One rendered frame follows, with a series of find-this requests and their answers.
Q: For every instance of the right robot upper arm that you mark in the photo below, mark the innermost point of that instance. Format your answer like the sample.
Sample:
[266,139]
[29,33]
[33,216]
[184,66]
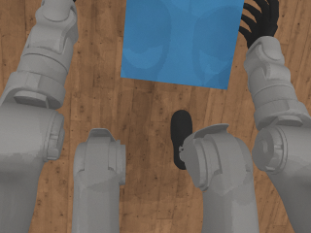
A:
[284,153]

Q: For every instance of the left robot upper arm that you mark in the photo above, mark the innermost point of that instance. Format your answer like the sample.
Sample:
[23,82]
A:
[30,136]

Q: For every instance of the right robot thigh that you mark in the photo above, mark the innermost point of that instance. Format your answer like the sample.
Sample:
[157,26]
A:
[218,169]

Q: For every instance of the carton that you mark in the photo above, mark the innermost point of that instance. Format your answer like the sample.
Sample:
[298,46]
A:
[190,42]

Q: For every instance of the robot right foot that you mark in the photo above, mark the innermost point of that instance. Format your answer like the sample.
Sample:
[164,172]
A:
[180,129]

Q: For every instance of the robot right forearm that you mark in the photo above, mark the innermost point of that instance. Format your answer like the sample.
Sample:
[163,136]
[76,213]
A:
[269,82]

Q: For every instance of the robot left forearm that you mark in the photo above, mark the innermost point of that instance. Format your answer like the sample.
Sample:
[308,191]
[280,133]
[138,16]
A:
[46,57]

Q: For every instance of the right robot hand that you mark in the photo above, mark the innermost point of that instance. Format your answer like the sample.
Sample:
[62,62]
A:
[266,20]

